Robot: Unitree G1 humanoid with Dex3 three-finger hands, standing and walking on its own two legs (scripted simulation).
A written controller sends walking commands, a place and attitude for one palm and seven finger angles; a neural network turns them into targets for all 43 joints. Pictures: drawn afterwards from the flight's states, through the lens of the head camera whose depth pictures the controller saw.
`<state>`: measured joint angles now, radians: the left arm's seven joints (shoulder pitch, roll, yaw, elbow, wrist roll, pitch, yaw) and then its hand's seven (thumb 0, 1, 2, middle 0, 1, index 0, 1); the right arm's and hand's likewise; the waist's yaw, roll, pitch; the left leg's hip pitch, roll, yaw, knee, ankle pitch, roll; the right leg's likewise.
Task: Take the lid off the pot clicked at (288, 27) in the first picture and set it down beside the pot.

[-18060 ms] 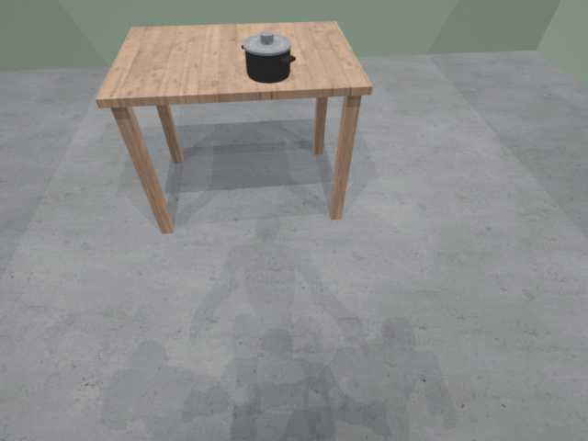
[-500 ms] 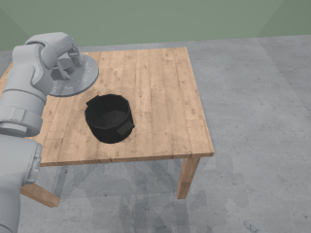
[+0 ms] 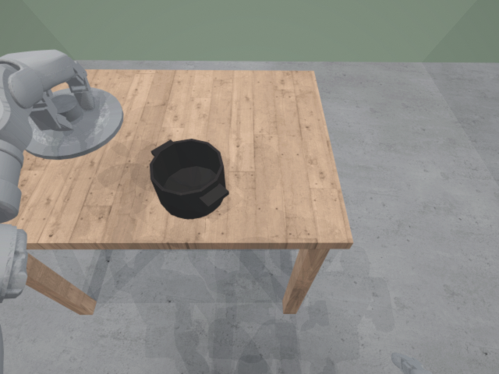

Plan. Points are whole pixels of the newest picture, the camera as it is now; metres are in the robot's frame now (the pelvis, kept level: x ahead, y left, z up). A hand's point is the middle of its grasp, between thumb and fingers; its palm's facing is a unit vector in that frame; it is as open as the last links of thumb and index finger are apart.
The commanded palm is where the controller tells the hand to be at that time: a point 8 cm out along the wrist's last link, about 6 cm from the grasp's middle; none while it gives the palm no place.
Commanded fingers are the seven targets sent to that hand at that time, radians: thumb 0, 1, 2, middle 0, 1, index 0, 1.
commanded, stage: move the lid sideways beside the pot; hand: left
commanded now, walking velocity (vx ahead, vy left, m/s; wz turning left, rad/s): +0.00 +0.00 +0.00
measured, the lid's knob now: (64, 108) +0.48 +0.30 +0.16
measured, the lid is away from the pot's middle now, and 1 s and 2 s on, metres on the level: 0.16 0.24 0.23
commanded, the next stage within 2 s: lower the lid onto the table in 0.82 s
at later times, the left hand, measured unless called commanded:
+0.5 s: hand (14, 111) +0.44 +0.34 +0.19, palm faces -0.33 -0.09 -0.94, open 7.2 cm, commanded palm +0.46 +0.35 +0.26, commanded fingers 0.00 0.78 0.82 -0.89 -1.07 -0.87 -1.05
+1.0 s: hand (4, 111) +0.45 +0.37 +0.18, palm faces -0.36 -0.11 -0.93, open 7.2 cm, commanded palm +0.47 +0.37 +0.25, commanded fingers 0.00 0.78 0.82 -0.89 -1.07 -0.87 -1.05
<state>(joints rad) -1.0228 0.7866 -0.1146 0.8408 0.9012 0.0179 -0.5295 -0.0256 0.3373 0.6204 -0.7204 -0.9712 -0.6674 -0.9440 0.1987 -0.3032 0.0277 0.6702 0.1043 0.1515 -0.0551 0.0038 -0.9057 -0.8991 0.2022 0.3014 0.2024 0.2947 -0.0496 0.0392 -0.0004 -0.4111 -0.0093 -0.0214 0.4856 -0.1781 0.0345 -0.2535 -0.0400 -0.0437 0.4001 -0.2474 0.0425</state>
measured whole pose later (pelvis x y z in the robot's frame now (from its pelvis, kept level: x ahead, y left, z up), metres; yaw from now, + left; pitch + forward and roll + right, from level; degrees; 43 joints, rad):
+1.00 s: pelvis +0.00 +0.02 +0.00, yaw -1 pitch +9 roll -3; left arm -1.09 0.95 -0.03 1.00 0.95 -0.09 -0.55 -0.03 0.34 0.62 -0.72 -0.97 -0.66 -0.94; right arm 0.25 -0.31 0.04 0.69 0.11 0.14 -0.08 0.00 -0.90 -0.90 0.20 0.30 0.20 0.29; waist -0.07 0.03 -0.01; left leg -0.51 -0.01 -0.02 0.55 -0.21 0.05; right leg -0.32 -0.04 -0.04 0.41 -0.25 0.05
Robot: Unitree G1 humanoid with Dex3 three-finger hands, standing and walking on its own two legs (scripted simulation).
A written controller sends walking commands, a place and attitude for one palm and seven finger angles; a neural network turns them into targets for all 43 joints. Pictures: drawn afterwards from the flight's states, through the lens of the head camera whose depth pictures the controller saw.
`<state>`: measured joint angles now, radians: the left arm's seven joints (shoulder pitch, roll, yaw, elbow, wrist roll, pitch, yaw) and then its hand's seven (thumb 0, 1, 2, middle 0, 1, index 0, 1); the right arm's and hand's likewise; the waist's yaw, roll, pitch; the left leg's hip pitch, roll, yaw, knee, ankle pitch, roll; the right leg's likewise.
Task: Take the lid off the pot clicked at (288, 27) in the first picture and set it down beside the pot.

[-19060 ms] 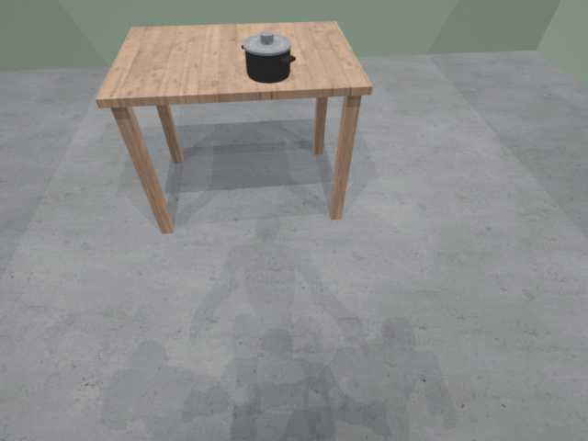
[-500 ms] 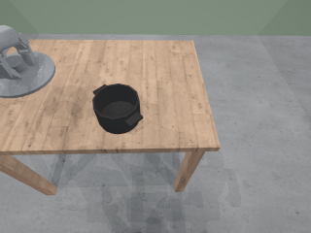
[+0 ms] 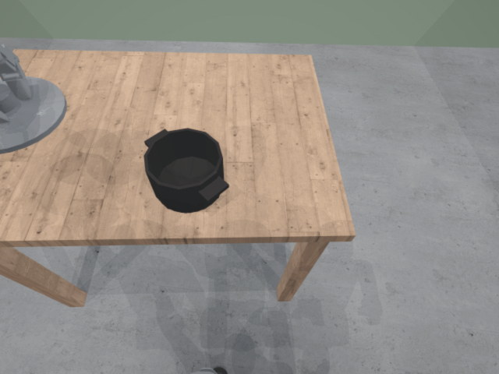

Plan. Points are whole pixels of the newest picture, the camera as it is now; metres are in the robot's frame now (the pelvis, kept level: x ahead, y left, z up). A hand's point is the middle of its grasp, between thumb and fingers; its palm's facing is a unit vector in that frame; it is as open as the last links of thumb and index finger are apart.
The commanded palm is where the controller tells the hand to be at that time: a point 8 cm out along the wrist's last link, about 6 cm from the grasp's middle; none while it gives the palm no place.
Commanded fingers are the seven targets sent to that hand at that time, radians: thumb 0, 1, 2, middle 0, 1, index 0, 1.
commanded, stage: lower the lid onto the table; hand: left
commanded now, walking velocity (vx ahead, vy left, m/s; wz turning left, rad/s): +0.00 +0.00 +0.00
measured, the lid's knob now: out of the picture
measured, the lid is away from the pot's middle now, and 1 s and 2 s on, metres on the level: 0.24 0.23 0.24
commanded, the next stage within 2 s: none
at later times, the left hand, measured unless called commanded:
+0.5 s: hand (2, 121) +0.44 +0.35 +0.15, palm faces -0.40 -0.10 -0.91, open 7.2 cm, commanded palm +0.47 +0.35 +0.22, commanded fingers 0.00 0.78 0.82 -0.89 -1.07 -0.87 -1.05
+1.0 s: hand (15, 136) +0.44 +0.35 +0.12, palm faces -0.41 -0.12 -0.90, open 7.2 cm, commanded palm +0.48 +0.35 +0.18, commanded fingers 0.00 0.78 0.82 -0.89 -1.07 -0.87 -1.05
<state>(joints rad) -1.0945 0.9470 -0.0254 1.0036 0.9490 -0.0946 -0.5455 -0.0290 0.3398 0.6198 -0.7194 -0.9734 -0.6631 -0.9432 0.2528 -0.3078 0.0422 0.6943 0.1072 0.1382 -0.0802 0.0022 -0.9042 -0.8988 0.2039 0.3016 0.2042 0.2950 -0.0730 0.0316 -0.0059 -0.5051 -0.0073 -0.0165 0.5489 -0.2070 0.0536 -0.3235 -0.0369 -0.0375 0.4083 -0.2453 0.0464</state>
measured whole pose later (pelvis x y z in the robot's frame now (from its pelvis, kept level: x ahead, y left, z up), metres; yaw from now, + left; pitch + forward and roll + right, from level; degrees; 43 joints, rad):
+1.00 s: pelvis -0.01 +0.00 -0.01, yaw -1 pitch +11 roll -4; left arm -0.97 0.93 0.03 1.02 0.96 -0.18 -0.48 -0.03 0.34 0.62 -0.72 -0.97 -0.66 -0.94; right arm 0.29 -0.30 0.04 0.70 0.10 0.14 -0.10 0.00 -0.90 -0.90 0.20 0.30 0.21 0.30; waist -0.10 0.03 -0.03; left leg -0.60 0.02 -0.01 0.65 -0.24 0.05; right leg -0.42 -0.01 -0.03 0.50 -0.27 0.04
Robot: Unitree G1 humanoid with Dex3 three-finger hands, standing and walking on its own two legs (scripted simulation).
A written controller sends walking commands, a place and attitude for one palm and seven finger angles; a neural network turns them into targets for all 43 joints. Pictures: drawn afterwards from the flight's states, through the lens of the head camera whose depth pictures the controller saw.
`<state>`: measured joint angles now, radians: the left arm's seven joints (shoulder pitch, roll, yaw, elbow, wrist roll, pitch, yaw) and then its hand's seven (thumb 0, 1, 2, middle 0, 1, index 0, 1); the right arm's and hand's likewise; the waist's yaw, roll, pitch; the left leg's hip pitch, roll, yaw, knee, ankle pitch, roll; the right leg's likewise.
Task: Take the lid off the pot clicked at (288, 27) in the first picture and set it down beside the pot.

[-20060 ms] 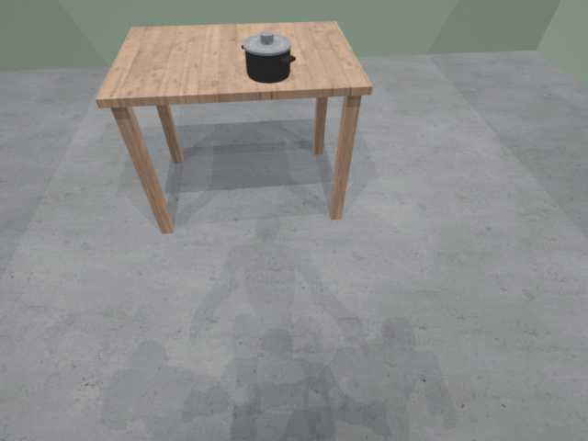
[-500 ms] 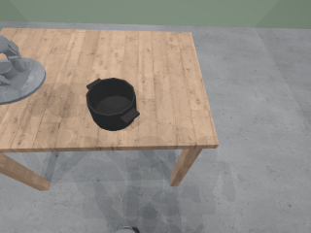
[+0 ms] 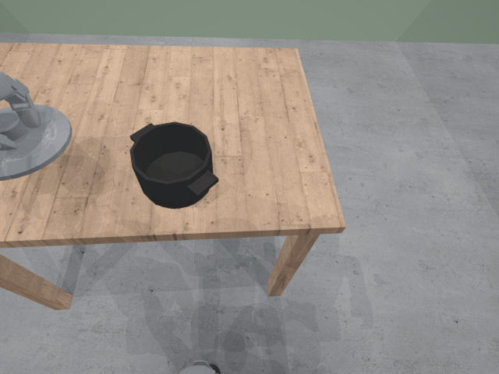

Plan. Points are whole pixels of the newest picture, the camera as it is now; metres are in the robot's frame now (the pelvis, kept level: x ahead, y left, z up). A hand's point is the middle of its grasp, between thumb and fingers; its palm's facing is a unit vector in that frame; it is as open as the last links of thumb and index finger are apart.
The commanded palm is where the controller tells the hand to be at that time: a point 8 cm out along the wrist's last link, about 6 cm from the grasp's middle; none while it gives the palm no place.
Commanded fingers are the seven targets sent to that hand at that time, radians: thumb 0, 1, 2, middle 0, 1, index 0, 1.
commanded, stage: lower the lid onto the table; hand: left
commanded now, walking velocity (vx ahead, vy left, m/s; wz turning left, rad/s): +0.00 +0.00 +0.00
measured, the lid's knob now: (6, 127) +0.46 +0.37 +0.10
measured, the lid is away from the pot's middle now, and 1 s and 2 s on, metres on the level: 0.23 0.24 0.23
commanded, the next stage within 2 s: none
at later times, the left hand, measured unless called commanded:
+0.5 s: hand (2, 146) +0.44 +0.37 +0.09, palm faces -0.47 -0.11 -0.88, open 7.2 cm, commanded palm +0.49 +0.37 +0.16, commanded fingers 0.00 0.78 0.82 -0.89 -1.07 -0.87 -1.05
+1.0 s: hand (12, 154) +0.45 +0.38 +0.06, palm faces -0.48 -0.12 -0.87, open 7.2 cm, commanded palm +0.50 +0.37 +0.12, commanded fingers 0.00 0.78 0.82 -0.89 -1.07 -0.87 -1.05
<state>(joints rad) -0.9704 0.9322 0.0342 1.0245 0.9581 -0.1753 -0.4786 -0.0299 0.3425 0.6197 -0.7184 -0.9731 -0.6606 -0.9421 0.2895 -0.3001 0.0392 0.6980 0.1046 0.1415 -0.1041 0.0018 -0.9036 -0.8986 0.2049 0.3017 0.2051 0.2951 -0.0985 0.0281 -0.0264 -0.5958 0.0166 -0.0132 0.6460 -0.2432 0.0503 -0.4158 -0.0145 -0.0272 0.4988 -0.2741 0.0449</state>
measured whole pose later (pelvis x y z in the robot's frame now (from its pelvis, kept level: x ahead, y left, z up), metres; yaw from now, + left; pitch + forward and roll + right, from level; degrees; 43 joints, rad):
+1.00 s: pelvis +0.00 +0.02 -0.01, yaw -2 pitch +15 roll -5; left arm -0.93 0.93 0.05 1.10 1.00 -0.22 -0.40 -0.03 0.35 0.62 -0.72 -0.97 -0.66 -0.94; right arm 0.33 -0.30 0.04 0.70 0.09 0.13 -0.13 0.00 -0.90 -0.90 0.21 0.30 0.21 0.30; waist -0.12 0.02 -0.05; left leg -0.72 0.02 0.01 0.74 -0.29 0.08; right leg -0.54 -0.01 0.00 0.58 -0.30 0.03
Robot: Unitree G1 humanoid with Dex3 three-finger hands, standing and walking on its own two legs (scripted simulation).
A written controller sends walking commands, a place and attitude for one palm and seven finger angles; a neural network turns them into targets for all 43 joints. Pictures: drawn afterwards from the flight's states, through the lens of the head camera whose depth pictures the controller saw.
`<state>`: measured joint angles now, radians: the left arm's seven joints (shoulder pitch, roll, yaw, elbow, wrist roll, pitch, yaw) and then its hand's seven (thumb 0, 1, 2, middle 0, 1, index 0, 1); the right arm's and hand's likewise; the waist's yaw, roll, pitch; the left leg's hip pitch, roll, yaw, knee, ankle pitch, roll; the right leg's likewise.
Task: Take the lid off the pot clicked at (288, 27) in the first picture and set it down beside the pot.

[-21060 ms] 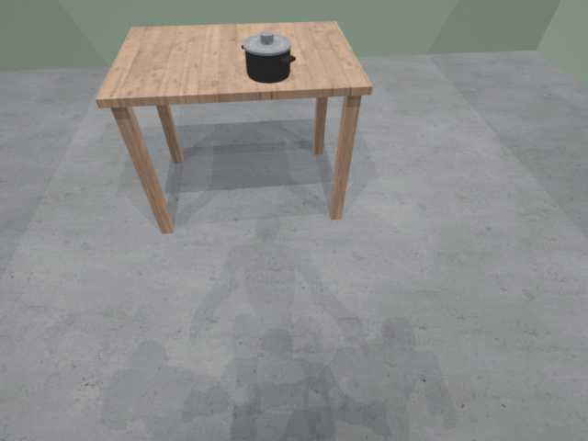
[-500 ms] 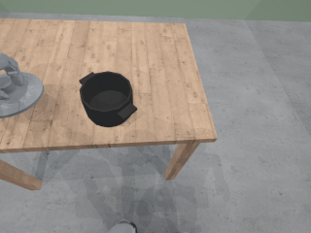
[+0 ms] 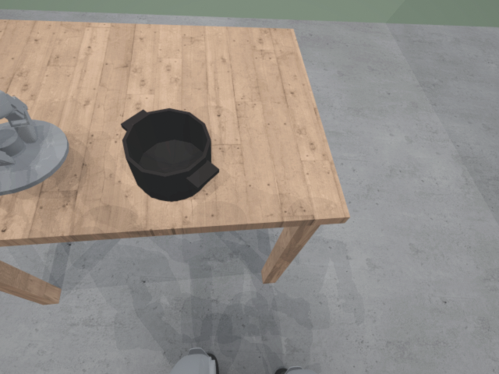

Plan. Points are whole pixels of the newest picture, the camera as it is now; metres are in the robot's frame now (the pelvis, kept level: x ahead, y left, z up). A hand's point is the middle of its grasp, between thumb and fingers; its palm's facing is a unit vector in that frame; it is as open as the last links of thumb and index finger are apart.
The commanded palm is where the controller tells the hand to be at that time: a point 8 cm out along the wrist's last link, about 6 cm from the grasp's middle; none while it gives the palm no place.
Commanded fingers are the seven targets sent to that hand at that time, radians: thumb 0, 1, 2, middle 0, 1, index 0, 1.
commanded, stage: lower the lid onto the table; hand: left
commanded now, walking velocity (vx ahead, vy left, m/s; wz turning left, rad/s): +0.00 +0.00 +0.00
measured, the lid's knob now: (5, 143) +0.46 +0.37 +0.04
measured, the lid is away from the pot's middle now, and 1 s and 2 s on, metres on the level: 0.24 0.23 0.25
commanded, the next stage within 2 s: open the fingers wide in 1.06 s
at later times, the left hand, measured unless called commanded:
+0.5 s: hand (9, 159) +0.44 +0.36 +0.04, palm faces -0.49 -0.09 -0.86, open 7.2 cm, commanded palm +0.50 +0.36 +0.10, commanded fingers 0.00 0.78 0.82 -0.89 -1.07 -0.87 -1.05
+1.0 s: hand (21, 165) +0.44 +0.36 +0.01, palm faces -0.49 -0.11 -0.86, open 7.2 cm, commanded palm +0.51 +0.35 +0.06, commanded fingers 0.00 0.78 0.82 -0.89 -1.07 -0.87 -1.05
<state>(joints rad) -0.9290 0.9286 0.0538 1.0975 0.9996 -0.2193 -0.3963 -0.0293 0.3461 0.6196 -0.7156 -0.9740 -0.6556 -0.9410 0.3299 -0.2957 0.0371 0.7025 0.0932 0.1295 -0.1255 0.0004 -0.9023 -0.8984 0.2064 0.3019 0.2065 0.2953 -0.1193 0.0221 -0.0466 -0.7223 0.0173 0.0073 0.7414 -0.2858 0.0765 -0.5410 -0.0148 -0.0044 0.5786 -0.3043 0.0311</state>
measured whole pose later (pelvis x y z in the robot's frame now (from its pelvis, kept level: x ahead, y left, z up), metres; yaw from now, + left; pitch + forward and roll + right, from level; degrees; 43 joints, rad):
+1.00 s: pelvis -0.01 +0.00 -0.02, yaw -1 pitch +19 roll -7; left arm -0.94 0.93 0.07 1.15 1.05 -0.24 -0.31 -0.03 0.35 0.62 -0.72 -0.97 -0.65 -0.94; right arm 0.34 -0.29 0.05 0.68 0.08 0.14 -0.13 0.00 -0.90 -0.90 0.21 0.30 0.21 0.30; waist -0.16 0.02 -0.07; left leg -0.91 0.03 0.00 0.89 -0.33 0.08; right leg -0.73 0.01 0.00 0.73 -0.35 0.02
